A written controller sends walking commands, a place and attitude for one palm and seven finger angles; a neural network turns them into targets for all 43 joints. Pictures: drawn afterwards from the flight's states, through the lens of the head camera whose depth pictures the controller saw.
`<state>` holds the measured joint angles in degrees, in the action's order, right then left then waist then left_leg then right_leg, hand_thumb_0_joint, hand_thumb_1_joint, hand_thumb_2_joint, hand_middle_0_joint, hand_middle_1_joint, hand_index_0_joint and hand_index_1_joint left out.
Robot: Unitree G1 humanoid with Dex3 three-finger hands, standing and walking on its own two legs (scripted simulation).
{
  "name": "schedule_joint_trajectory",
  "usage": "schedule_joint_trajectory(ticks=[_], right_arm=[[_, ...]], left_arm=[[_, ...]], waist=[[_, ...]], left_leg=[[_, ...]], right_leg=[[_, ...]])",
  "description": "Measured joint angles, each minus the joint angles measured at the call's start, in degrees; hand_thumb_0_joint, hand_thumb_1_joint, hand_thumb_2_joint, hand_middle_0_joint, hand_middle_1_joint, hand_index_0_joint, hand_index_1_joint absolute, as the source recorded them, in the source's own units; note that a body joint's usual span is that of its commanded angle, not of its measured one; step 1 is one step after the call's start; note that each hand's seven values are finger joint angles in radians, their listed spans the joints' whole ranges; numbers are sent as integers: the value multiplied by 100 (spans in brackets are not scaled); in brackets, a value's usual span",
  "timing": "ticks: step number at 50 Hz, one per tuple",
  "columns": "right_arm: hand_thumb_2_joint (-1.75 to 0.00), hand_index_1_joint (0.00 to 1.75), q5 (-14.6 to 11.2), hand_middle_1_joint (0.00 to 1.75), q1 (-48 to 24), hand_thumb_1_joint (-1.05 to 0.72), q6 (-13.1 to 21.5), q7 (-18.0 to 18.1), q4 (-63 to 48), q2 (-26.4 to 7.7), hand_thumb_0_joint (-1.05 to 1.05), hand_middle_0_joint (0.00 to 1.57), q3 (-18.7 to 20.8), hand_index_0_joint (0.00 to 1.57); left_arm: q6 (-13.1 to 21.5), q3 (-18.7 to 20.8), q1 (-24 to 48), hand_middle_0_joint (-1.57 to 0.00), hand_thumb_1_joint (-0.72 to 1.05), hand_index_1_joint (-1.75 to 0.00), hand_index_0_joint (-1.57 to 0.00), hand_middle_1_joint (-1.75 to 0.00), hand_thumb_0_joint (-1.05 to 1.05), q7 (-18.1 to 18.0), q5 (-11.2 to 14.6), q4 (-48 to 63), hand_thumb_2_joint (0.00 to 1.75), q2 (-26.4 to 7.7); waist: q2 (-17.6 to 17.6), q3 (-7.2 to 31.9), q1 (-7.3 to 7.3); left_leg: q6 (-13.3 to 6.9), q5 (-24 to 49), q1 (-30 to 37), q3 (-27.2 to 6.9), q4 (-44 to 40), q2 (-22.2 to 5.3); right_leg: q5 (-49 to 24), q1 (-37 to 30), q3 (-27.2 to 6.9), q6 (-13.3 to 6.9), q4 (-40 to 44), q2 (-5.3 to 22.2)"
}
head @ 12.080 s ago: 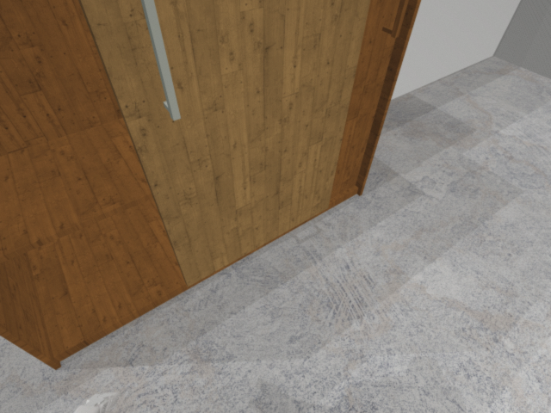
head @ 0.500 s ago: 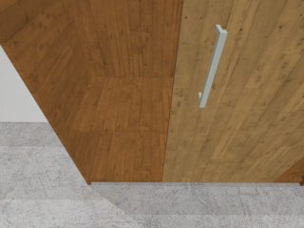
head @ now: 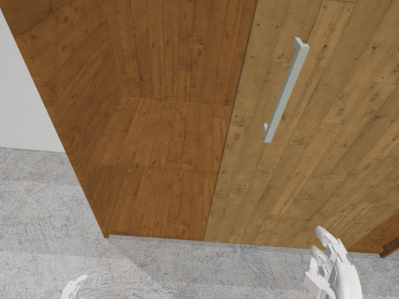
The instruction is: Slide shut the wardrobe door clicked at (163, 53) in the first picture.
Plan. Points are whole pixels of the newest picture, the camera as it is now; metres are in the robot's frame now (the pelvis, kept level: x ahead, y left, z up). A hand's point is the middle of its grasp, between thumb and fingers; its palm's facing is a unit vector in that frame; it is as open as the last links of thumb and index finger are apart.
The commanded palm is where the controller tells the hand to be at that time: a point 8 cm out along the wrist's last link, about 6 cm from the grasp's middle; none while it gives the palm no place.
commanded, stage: raise the hand with hooked fingers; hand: right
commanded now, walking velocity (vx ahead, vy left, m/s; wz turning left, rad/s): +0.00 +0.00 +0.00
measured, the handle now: (280, 95) +0.53 -0.13 +0.18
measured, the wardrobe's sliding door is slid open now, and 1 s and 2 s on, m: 0.48 0.48 0.48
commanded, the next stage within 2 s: move the hooked fingers beside the handle in 1.88 s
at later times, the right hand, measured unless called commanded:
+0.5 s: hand (317, 265) +0.20 -0.18 +0.06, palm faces -0.10 +0.99 -0.11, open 10.4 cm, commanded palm +0.16 -0.25 +0.06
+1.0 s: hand (373, 224) +0.24 -0.25 +0.14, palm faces +0.04 +0.99 -0.12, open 13.3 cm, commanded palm +0.21 -0.29 +0.15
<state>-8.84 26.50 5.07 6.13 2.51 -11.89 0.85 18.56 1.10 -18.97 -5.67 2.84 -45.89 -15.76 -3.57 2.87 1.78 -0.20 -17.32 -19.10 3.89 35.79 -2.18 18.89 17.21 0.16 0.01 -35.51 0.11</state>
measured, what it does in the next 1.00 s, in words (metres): stands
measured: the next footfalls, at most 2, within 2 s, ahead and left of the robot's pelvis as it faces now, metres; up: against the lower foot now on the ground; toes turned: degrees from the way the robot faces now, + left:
none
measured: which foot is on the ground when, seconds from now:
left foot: down 0.00-1.00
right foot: down 0.00-1.00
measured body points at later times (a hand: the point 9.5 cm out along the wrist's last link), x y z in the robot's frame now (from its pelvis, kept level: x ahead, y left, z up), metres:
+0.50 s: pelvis -0.02 +0.00 -0.04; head +0.01 +0.00 +0.41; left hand +0.19 +0.19 -0.10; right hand +0.20 -0.23 +0.07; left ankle +0.02 +0.12 -0.73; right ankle +0.00 -0.12 -0.73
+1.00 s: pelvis +0.00 +0.00 +0.00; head -0.01 +0.01 +0.45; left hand +0.19 +0.24 -0.05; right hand +0.23 -0.30 +0.15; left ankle +0.02 +0.12 -0.73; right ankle +0.00 -0.12 -0.73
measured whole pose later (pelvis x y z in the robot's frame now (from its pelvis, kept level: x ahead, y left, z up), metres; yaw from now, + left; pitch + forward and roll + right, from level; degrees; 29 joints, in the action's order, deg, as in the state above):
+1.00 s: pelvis +0.00 +0.00 +0.00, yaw +0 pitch +0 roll +1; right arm -20.0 9.9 3.9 -21.4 -3.0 -22.2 20.8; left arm 19.6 -2.6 -14.0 -5.5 3.8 -35.3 -15.6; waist -2.1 2.4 -1.9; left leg -0.4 -17.0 -16.7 5.0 34.2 -1.0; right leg 20.1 16.4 -1.0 0.3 -36.9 1.3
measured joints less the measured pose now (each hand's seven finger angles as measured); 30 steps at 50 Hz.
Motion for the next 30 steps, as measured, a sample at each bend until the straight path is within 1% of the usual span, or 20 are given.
schedule_joint_trajectory(ticks=[1, 2, 4, 5, 6, 7, 8, 10, 12, 13, 15, 17, 19, 21, 22, 23, 24, 26, 28, 30], right_arm=[[-86, 36, -27, 36, -234, -86, 334, -177, -110, 65, 5, 19, 25, 20], [-85, 38, -77, 37, -458, -84, 683, -434, -123, 149, 5, 20, 59, 20], [-83, 40, -259, 40, -730, -78, 1306, -1101, -55, 324, 3, 20, 135, 20], [-82, 41, -331, 41, -772, -76, 1563, -1462, 1, 389, 3, 20, 176, 20], [-81, 43, -344, 43, -751, -73, 1734, -1770, 48, 425, 2, 20, 220, 21], [-80, 44, -313, 44, -675, -70, 1795, -1998, 78, 422, 2, 21, 266, 21], [-79, 46, -276, 45, -542, -67, 1742, -2130, 64, 389, 2, 21, 303, 22], [-78, 49, -225, 48, -162, -62, 1484, -2165, -51, 284, 1, 22, 365, 22], [-76, 52, -218, 51, 263, -57, 1268, -2013, -253, 166, 1, 23, 464, 23], [-75, 53, -222, 53, 445, -54, 1236, -1907, -380, 103, 1, 23, 541, 23], [-73, 56, -267, 56, 708, -49, 1366, -1704, -662, -1, 2, 23, 723, 23], [-71, 59, -379, 59, 744, -45, 1681, -1633, -927, -57, 2, 23, 860, 24], [-69, 62, -518, 62, 493, -40, 1995, -1759, -1107, -62, 2, 23, 885, 23], [-67, 65, -597, 65, 49, -35, 2112, -2030, -1169, -72, 2, 23, 807, 23], [-66, 66, -609, 66, -205, -33, 2056, -2204, -1132, -103, 2, 23, 756, 23], [-65, 68, -605, 68, -450, -30, 1910, -2374, -1063, -154, 1, 23, 709, 24], [-64, 69, -586, 69, -665, -28, 1686, -2526, -975, -225, 1, 23, 677, 24], [-62, 72, -571, 72, -935, -23, 1099, -2727, -802, -387, 1, 24, 687, 24], [-60, 75, -642, 75, -971, -19, 518, -2739, -698, -519, 1, 25, 832, 25], [-58, 78, -810, 78, -818, -14, 140, -2566, -753, -553, 1, 25, 1085, 26]], left_arm=[[81, 43, 137, -20, 93, -30, -20, -30, 3, 31, -46, 167, 90, -37], [127, 94, 275, -20, 93, -30, -20, -30, 3, 92, -75, 335, 90, -43], [126, 170, 537, -19, 92, -30, -20, -30, 2, 255, -118, 691, 90, -6], [90, 192, 656, -19, 92, -30, -20, -30, 2, 336, -145, 884, 90, 15], [34, 210, 756, -19, 92, -30, -20, -30, 2, 402, -163, 1081, 90, 36], [-40, 234, 832, -19, 92, -30, -20, -30, 2, 455, -179, 1274, 90, 57], [-138, 254, 888, -19, 92, -30, -20, -30, 2, 490, -183, 1466, 90, 67], [-344, 284, 952, -19, 91, -30, -20, -30, 1, 512, -172, 1796, 90, 78], [-484, 295, 954, -19, 91, -30, -20, -30, 1, 496, -181, 2014, 90, 92], [-524, 286, 935, -19, 91, -30, -20, -30, 1, 483, -191, 2071, 90, 105], [-542, 231, 887, -19, 91, -30, -20, -30, 1, 452, -208, 2068, 90, 141], [-488, 115, 858, -19, 91, -30, -20, -30, 1, 424, -218, 1941, 90, 166], [-406, -53, 866, -19, 91, -30, -20, -30, 1, 400, -198, 1745, 90, 185], [-348, -240, 881, -20, 91, -30, -20, -30, 1, 365, -153, 1547, 90, 240], [-337, -332, 880, -20, 91, -30, -20, -30, 1, 343, -122, 1464, 90, 283], [-341, -416, 866, -20, 91, -30, -20, -30, 1, 323, -88, 1403, 90, 330], [-356, -485, 840, -20, 91, -30, -20, -30, 1, 305, -59, 1359, 90, 384], [-409, -575, 747, -20, 90, -30, -21, -30, 1, 268, -18, 1309, 90, 490], [-479, -603, 616, -20, 90, -30, -21, -30, 1, 244, -4, 1296, 90, 557], [-518, -570, 455, -20, 90, -30, -21, -30, 1, 229, 9, 1298, 90, 571]], waist=[[24, 87, 23], [77, 165, 23], [246, 255, 14], [340, 258, 20], [435, 247, 16], [525, 227, -6], [597, 198, -43], [680, 128, -145], [682, 94, -272], [665, 94, -342], [587, 115, -468], [464, 120, -560], [326, 84, -613], [212, 37, -614], [171, 13, -595], [136, -8, -560], [113, -19, -511], [100, -10, -386], [111, 21, -251], [137, 70, -142]], left_leg=[[4, -60, -190, -20, 172, -14], [0, -119, -389, -55, 349, -15], [-22, -234, -753, -135, 697, 10], [-36, -297, -899, -161, 866, 27], [-50, -362, -1027, -182, 1025, 42], [-63, -425, -1133, -200, 1168, 56], [-69, -480, -1214, -209, 1288, 68], [-79, -572, -1307, -200, 1459, 78], [-84, -635, -1356, -144, 1548, 82], [-87, -658, -1372, -98, 1571, 84], [-89, -686, -1385, 22, 1584, 90], [-84, -702, -1386, 154, 1592, 86], [-72, -706, -1392, 267, 1608, 75], [-59, -688, -1399, 332, 1604, 65], [-53, -666, -1394, 341, 1583, 65], [-48, -634, -1382, 336, 1546, 67], [-42, -598, -1364, 315, 1495, 68], [-27, -516, -1300, 225, 1354, 75], [-14, -435, -1179, 108, 1178, 87], [-3, -368, -1027, 12, 997, 96]], right_leg=[[54, 174, 16, -2, -154, -9], [114, 349, 47, 2, -310, -5], [249, 661, 120, 24, -629, 28], [325, 793, 142, 36, -795, 48], [400, 908, 161, 44, -952, 67], [470, 1002, 176, 54, -1090, 85], [533, 1075, 183, 67, -1209, 100], [635, 1176, 170, 73, -1394, 115], [710, 1271, 111, 66, -1536, 125], [740, 1324, 64, 65, -1601, 130], [789, 1434, -59, 66, -1728, 141], [828, 1544, -195, 67, -1861, 139], [850, 1645, -312, 60, -1984, 126], [844, 1709, -379, 52, -2048, 113], [827, 1715, -389, 53, -2044, 111], [804, 1704, -385, 50, -2016, 111], [773, 1675, -362, 45, -1960, 112], [697, 1553, -268, 31, -1772, 117], [619, 1352, -144, 11, -1523, 125], [550, 1133, -43, 2, -1273, 128]])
